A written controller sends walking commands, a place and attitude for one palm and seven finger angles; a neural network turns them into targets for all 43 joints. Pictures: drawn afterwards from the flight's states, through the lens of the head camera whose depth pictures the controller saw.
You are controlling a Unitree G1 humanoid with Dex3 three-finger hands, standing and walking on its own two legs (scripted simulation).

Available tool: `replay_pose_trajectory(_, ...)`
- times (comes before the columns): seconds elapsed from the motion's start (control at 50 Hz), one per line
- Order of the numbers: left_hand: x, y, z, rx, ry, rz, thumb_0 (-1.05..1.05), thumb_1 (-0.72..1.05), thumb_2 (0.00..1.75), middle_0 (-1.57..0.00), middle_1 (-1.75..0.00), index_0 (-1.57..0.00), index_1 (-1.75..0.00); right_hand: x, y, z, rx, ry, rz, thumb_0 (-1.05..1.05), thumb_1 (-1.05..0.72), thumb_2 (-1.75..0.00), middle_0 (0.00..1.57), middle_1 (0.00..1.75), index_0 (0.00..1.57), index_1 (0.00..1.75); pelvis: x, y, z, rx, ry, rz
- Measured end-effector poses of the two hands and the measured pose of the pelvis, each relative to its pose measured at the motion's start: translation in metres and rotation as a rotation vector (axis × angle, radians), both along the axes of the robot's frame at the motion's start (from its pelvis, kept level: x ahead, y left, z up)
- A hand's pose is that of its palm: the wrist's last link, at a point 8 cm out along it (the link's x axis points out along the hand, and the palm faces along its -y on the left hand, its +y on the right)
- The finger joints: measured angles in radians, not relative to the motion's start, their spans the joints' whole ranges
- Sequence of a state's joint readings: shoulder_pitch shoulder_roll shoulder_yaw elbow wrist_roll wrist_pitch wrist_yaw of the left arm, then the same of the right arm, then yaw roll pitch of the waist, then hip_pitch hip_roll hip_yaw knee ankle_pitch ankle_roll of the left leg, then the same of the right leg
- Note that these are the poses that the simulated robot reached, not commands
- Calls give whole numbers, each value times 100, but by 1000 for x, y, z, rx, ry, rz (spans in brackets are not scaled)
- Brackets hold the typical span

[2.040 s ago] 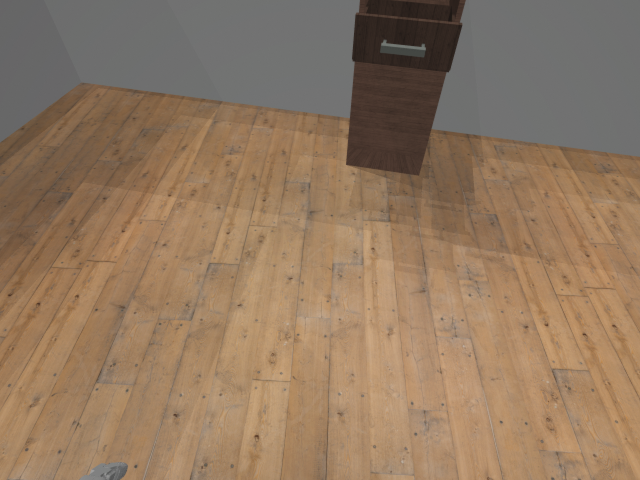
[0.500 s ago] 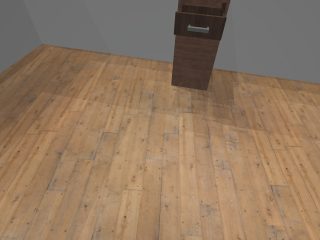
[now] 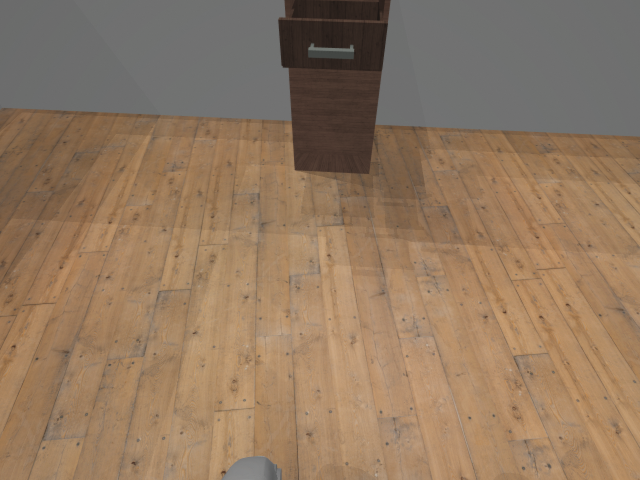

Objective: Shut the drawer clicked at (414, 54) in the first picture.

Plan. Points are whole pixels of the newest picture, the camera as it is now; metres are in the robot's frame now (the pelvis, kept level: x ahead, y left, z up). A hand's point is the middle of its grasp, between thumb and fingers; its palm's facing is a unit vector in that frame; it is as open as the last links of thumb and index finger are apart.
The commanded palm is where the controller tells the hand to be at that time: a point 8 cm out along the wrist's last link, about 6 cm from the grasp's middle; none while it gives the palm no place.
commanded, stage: walk to a spot facing it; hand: left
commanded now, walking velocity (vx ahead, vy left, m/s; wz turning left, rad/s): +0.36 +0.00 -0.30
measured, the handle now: (331, 50) +1.28 +0.08 -0.03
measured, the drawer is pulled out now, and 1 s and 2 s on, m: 0.30 0.30 0.30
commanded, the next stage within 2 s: turn to face it in 1.42 s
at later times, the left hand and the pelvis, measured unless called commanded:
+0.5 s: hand (191, 379) +0.29 +0.25 -0.17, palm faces -0.13 -0.97 -0.19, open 7.4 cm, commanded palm none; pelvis +0.21 +0.07 +0.00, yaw -12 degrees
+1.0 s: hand (287, 264) +0.55 +0.12 -0.17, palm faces -0.28 -0.94 -0.21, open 7.1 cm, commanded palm none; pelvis +0.41 -0.03 +0.00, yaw -18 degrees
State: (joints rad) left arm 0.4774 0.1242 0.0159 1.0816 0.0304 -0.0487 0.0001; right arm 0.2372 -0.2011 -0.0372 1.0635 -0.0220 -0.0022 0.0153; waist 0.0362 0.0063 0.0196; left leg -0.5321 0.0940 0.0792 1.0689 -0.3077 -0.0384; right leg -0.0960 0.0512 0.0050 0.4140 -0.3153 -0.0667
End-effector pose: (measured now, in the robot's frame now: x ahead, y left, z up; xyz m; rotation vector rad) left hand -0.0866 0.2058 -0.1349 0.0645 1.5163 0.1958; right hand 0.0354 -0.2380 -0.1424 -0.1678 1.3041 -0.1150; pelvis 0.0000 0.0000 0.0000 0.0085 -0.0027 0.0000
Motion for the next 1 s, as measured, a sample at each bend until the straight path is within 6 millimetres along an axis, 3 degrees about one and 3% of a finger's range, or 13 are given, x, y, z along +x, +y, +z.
replay_pose_trajectory(0.06, 9, -1, 3, -22, 51, -11, 1, 90, 90, -20, -30, -20, -30, 43, 10, 6, 13, -75, -15, 1, -90, -90, 20, 29, 20, 30, 20, 6, 2, -3, 10, -26)
replay_pose_trajectory(0.14, 35, 11, -1, -29, 82, -17, 1, 90, 90, -20, -30, -20, -30, 104, 29, 11, 21, -154, -4, 1, -90, -90, 20, 29, 19, 30, 52, 18, -1, -16, 16, -50)
replay_pose_trajectory(0.24, 89, 46, -22, -25, 93, -33, 1, 90, 90, -20, -30, -20, -30, 182, 54, 9, -4, -252, 14, 1, -90, -90, 20, 29, 20, 30, 105, 42, -18, -32, 14, -87)
replay_pose_trajectory(0.28, 121, 64, -33, -22, 86, -60, 1, 90, 90, -20, -30, -20, -30, 198, 60, 7, -26, -289, -7, 1, -90, -90, 20, 29, 20, 30, 122, 51, -25, -31, 2, -110)
replay_pose_trajectory(0.34, 187, 86, -35, 0, 14, -126, 1, 91, 90, -20, -30, -20, -30, 196, 66, 11, -38, -271, -67, 1, -90, -90, 20, 29, 20, 30, 145, 58, -19, -17, -16, -148)
replay_pose_trajectory(0.4, 263, 98, -26, 17, -103, -185, 1, 91, 90, -20, -30, -20, -30, 178, 71, 14, -46, -199, -144, 0, -91, -90, 20, 29, 20, 30, 167, 63, -9, -12, -17, -171)
replay_pose_trajectory(0.52, 398, 91, -6, 16, -290, -288, 1, 91, 90, -19, -30, -19, -30, 135, 65, 17, -81, -28, -274, -1, -94, -90, 20, 29, 20, 30, 214, 65, 1, -1, -6, -217)
replay_pose_trajectory(0.6, 469, 68, 0, -7, -344, -364, 1, 91, 90, -19, -29, -19, -30, 110, 73, 16, -57, 100, -346, 0, -93, -90, 20, 29, 20, 30, 246, 58, 2, -1, -7, -243)
replay_pose_trajectory(0.68, 532, 31, 0, -34, -361, -450, 1, 91, 90, -19, -30, -19, -30, 95, 86, 14, -12, 215, -426, 0, -92, -90, 20, 29, 19, 30, 280, 44, -1, -3, -6, -275)
replay_pose_trajectory(0.8, 616, -37, -14, -66, -416, -549, 1, 91, 90, -19, -30, -19, -30, 98, 97, 2, 87, 375, -521, 1, -91, -90, 20, 29, 20, 30, 336, 3, -19, -5, 1, -308)
replay_pose_trajectory(0.84, 630, -50, -17, -70, -439, -536, 1, 91, 90, -20, -30, -20, -30, 114, 91, -2, 108, 394, -530, 1, -91, -90, 20, 29, 20, 30, 350, -8, -22, -11, -5, -316)
replay_pose_trajectory(0.88, 632, -55, -16, -72, -421, -514, 1, 91, 90, -20, -30, -20, -30, 144, 76, -4, 105, 360, -526, 1, -91, -90, 20, 29, 20, 30, 365, -16, -19, -20, -13, -317)
replay_pose_trajectory(1.0, 640, -32, -7, 10, -347, -441, -3, 95, 90, -20, -30, -20, -30, 276, 18, -3, 42, 104, -456, 1, -91, -90, 20, 29, 19, 30, 411, -30, -5, -36, 3, -312)
